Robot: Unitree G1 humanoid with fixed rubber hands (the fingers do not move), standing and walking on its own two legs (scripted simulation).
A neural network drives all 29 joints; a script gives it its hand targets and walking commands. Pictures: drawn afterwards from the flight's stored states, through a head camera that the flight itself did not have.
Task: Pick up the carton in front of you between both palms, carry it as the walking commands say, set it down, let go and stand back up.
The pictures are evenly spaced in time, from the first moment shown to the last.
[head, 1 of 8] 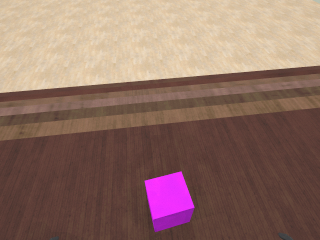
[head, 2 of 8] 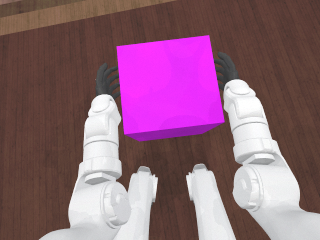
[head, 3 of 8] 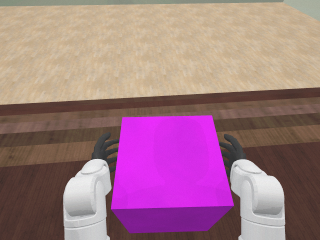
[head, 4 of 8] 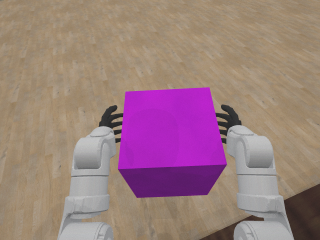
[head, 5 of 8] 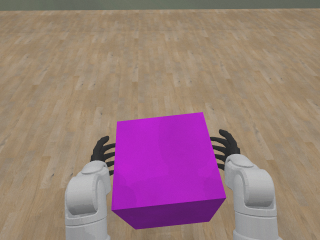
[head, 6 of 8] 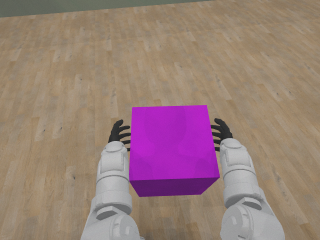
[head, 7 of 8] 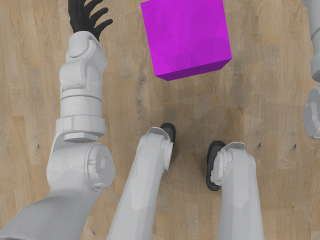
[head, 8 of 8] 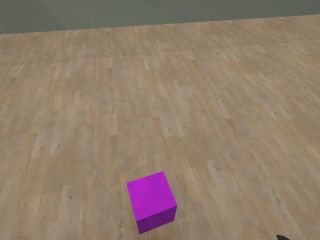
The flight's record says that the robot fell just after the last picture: no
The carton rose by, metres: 0.68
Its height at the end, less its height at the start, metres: -1.01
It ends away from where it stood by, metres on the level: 5.77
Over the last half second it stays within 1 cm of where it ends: yes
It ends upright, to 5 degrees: yes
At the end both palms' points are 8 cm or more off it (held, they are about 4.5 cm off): yes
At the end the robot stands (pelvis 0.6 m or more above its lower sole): yes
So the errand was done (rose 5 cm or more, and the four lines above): yes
